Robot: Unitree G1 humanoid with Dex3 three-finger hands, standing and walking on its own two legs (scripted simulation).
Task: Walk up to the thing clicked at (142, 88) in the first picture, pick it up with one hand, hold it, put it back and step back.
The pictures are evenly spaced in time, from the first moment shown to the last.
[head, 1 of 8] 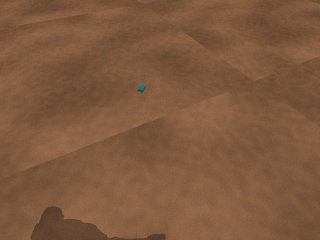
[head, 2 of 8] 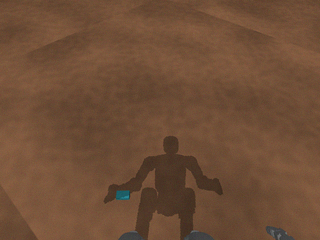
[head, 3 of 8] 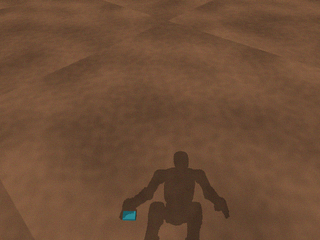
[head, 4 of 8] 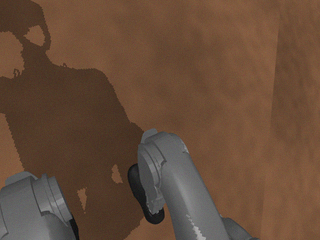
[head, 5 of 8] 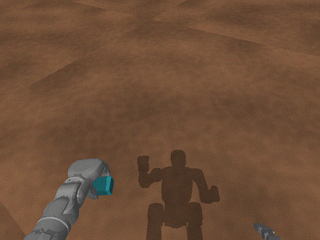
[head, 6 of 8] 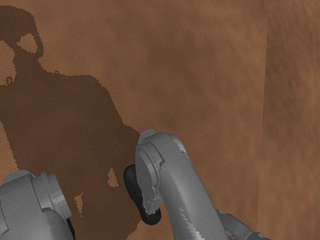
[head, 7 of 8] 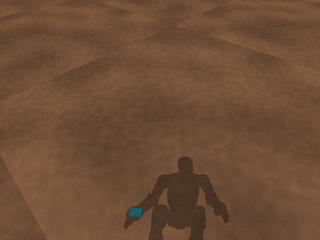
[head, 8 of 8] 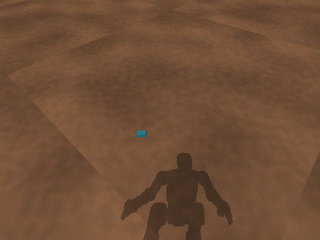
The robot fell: no
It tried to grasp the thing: yes
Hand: left
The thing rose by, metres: 0.69
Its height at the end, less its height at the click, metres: +0.00
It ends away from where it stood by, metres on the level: 0.00
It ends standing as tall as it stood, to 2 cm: yes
